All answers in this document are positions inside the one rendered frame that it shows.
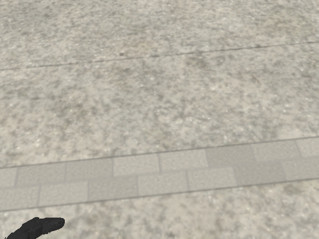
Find left robot hand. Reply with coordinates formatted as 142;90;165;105
5;217;65;239

